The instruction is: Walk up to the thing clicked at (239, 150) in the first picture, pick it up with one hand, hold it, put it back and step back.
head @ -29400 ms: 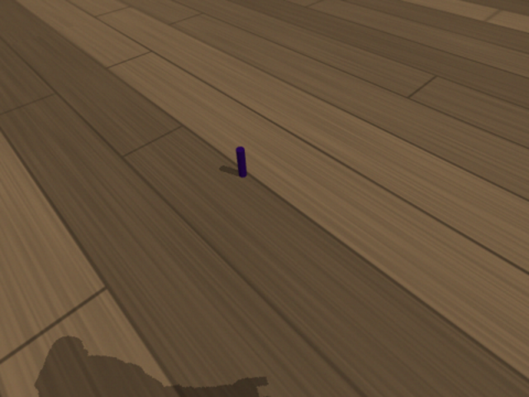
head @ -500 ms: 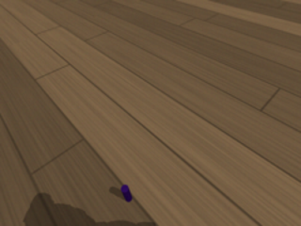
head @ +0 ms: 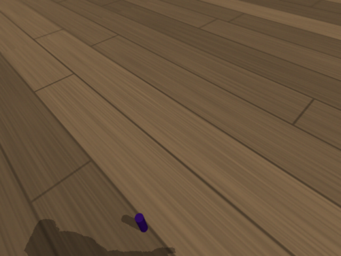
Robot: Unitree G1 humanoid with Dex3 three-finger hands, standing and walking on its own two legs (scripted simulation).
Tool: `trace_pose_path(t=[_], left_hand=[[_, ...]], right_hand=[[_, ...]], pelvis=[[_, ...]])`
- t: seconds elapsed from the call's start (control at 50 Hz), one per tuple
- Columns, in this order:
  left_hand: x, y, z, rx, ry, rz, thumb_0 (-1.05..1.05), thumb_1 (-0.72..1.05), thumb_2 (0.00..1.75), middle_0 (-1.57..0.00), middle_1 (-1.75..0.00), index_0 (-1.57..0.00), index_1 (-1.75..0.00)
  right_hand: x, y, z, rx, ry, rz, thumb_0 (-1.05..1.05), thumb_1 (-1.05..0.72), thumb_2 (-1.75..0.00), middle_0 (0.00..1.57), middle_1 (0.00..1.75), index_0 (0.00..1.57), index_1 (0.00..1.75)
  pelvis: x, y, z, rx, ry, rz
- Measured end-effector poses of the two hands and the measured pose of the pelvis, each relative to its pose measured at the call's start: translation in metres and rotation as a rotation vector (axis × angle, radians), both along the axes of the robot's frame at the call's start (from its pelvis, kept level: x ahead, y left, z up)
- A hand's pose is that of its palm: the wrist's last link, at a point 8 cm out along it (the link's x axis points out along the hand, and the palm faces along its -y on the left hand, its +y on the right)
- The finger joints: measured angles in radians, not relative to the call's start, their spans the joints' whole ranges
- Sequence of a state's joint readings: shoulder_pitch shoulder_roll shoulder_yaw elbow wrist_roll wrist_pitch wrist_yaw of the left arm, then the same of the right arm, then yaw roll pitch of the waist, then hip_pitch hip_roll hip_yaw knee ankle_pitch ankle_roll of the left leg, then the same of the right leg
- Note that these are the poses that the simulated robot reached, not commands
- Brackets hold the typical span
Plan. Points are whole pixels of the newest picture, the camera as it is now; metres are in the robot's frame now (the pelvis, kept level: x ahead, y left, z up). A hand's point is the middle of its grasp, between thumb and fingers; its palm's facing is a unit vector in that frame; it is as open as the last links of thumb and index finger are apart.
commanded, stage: stand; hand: left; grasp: from the side
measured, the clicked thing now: (141, 223) +0.39 +0.22 -0.69
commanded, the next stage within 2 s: step back in 0.50 s
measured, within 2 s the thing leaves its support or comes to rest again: neither
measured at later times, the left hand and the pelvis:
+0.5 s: hand out of the picture +0.07 +0.24 -0.16, palm faces -0.01 -0.94 -0.34, open 7.4 cm; pelvis +0.00 +0.00 +0.00, yaw +0 degrees
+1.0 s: hand out of the picture +0.06 +0.30 -0.18, palm faces -0.06 -0.93 -0.36, open 7.4 cm; pelvis -0.09 +0.04 -0.02, yaw -1 degrees
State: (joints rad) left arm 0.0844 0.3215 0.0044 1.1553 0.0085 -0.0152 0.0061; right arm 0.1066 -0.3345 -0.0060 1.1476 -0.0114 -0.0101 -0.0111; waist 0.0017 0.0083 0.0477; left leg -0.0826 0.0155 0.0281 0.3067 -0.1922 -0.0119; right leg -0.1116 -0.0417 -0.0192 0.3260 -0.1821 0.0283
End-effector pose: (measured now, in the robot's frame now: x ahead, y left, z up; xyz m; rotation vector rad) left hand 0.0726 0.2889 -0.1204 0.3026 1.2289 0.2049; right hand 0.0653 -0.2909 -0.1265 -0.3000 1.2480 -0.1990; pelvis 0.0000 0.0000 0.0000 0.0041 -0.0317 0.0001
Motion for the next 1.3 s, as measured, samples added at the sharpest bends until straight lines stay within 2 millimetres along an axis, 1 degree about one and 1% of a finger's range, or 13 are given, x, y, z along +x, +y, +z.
trace_pose_path(t=[0.18, 0.5, 0.56, 0.68, 0.74, 0.78, 0.84, 0.9, 0.98, 1.1, 1.16, 1.24, 1.3], left_hand=[[0.002, 0.001, 0.001, 0.006, -0.006, 0.001, 0.01, 0.90, 0.90, -0.20, -0.30, -0.20, -0.30], [-0.011, 0.000, -0.001, 0.001, 0.018, 0.002, 0.01, 0.90, 0.90, -0.20, -0.30, -0.20, -0.30], [-0.013, 0.003, -0.002, 0.003, 0.010, 0.016, 0.01, 0.90, 0.90, -0.20, -0.30, -0.20, -0.30], [-0.014, 0.020, -0.006, 0.037, -0.015, -0.002, 0.01, 0.90, 0.90, -0.20, -0.30, -0.20, -0.30], [-0.013, 0.033, -0.010, 0.048, -0.036, -0.030, 0.01, 0.90, 0.90, -0.20, -0.30, -0.20, -0.30], [-0.009, 0.043, -0.015, 0.051, -0.052, -0.050, 0.01, 0.90, 0.90, -0.20, -0.30, -0.20, -0.30], [-0.001, 0.057, -0.025, 0.051, -0.093, -0.058, 0.01, 0.90, 0.90, -0.20, -0.30, -0.20, -0.30], [-0.001, 0.060, -0.024, 0.052, -0.109, -0.061, 0.01, 0.90, 0.90, -0.20, -0.30, -0.20, -0.30], [-0.017, 0.056, -0.021, 0.029, -0.097, -0.079, 0.01, 0.90, 0.90, -0.20, -0.30, -0.20, -0.30], [-0.057, 0.051, -0.022, 0.024, -0.036, -0.108, 0.01, 0.90, 0.90, -0.20, -0.30, -0.20, -0.30], [-0.076, 0.046, -0.022, 0.033, -0.022, -0.119, 0.01, 0.90, 0.90, -0.20, -0.30, -0.20, -0.30], [-0.105, 0.038, -0.020, 0.056, -0.028, -0.125, 0.01, 0.90, 0.90, -0.20, -0.30, -0.20, -0.30], [-0.131, 0.031, -0.011, 0.058, -0.025, -0.123, 0.01, 0.90, 0.90, -0.20, -0.30, -0.20, -0.30]], right_hand=[[0.003, -0.001, 0.001, 0.000, -0.009, -0.004, 0.00, -0.91, -0.90, 0.20, 0.30, 0.20, 0.30], [-0.007, -0.003, 0.001, 0.003, 0.010, -0.010, 0.00, -0.91, -0.90, 0.20, 0.30, 0.20, 0.30], [-0.008, -0.006, 0.000, 0.003, 0.008, -0.022, 0.00, -0.91, -0.90, 0.20, 0.30, 0.20, 0.30], [-0.013, -0.015, -0.003, -0.032, -0.011, -0.022, 0.00, -0.91, -0.90, 0.20, 0.30, 0.20, 0.30], [-0.022, -0.015, -0.002, -0.059, -0.014, -0.022, 0.00, -0.91, -0.90, 0.20, 0.30, 0.20, 0.30], [-0.033, -0.011, -0.001, -0.075, -0.018, -0.029, 0.00, -0.91, -0.90, 0.20, 0.30, 0.20, 0.30], [-0.057, -0.003, -0.001, -0.107, 0.001, -0.020, 0.00, -0.91, -0.90, 0.20, 0.30, 0.20, 0.30], [-0.083, 0.008, 0.004, -0.109, 0.042, -0.023, 0.00, -0.91, -0.90, 0.20, 0.30, 0.20, 0.30], [-0.106, 0.018, 0.010, -0.112, 0.053, -0.038, 0.00, -0.90, -0.90, 0.20, 0.30, 0.20, 0.30], [-0.123, 0.023, 0.006, -0.094, -0.016, -0.052, 0.00, -0.90, -0.90, 0.21, 0.30, 0.20, 0.30], [-0.133, 0.020, -0.001, -0.079, -0.046, -0.051, 0.00, -0.90, -0.90, 0.21, 0.30, 0.20, 0.30], [-0.148, 0.006, -0.015, -0.057, -0.077, -0.056, 0.00, -0.90, -0.90, 0.21, 0.30, 0.20, 0.30], [-0.160, 0.000, -0.017, -0.047, -0.080, -0.072, 0.00, -0.90, -0.90, 0.21, 0.30, 0.20, 0.30]], pelvis=[[0.001, -0.001, 0.000, 0.001, -0.003, 0.000], [-0.002, -0.002, 0.001, 0.000, 0.000, -0.002], [-0.009, -0.002, -0.002, -0.002, 0.005, -0.003], [-0.033, 0.003, -0.012, -0.012, 0.011, 0.002], [-0.045, 0.013, -0.019, -0.008, 0.008, -0.004], [-0.052, 0.022, -0.023, -0.004, 0.012, -0.005], [-0.064, 0.034, -0.032, -0.009, 0.015, -0.002], [-0.075, 0.038, -0.027, -0.018, 0.010, -0.003], [-0.089, 0.041, -0.019, -0.025, 0.018, -0.020], [-0.113, 0.042, -0.019, -0.019, 0.012, -0.059], [-0.130, 0.038, -0.023, -0.012, 0.007, -0.078], [-0.153, 0.028, -0.032, -0.011, 0.002, -0.100], [-0.168, 0.023, -0.029, -0.010, -0.008, -0.095]])
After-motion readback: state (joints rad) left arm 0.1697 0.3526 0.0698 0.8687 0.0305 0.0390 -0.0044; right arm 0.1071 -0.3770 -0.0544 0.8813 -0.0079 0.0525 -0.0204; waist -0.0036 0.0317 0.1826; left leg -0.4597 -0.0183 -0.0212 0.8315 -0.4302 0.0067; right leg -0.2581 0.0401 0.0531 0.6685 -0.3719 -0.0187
